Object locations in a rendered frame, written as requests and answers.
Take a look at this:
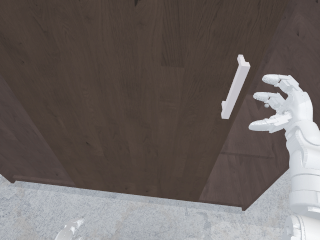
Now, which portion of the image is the right robot forearm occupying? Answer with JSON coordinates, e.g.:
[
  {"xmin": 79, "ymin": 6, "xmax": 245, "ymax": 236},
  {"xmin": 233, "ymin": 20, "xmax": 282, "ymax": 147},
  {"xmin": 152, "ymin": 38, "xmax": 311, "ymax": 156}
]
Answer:
[{"xmin": 285, "ymin": 120, "xmax": 320, "ymax": 220}]

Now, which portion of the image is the left robot hand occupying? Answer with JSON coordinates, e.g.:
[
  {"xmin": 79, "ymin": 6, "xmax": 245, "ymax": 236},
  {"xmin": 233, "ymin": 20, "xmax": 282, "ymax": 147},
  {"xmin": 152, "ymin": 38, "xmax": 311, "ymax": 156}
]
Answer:
[{"xmin": 55, "ymin": 216, "xmax": 85, "ymax": 240}]

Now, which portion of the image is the handle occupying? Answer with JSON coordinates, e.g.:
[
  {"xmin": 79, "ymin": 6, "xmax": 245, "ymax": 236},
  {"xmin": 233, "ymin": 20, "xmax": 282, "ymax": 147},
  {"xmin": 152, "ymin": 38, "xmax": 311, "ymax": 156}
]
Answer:
[{"xmin": 221, "ymin": 54, "xmax": 251, "ymax": 119}]

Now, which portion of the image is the right robot hand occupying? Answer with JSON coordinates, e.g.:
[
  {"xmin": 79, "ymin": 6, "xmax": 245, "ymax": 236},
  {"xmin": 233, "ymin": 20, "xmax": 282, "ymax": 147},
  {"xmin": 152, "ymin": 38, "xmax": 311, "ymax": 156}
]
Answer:
[{"xmin": 248, "ymin": 74, "xmax": 313, "ymax": 133}]

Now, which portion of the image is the wardrobe door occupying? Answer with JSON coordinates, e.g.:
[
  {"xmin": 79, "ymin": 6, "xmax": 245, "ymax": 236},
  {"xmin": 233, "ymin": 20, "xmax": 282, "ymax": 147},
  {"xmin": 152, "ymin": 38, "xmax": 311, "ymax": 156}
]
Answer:
[
  {"xmin": 0, "ymin": 73, "xmax": 73, "ymax": 182},
  {"xmin": 0, "ymin": 0, "xmax": 289, "ymax": 202}
]

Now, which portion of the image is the robot right upper arm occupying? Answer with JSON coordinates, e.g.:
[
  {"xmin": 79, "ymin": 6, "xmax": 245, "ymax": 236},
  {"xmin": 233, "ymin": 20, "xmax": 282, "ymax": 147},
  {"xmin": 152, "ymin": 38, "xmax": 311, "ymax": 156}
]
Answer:
[{"xmin": 281, "ymin": 214, "xmax": 320, "ymax": 240}]

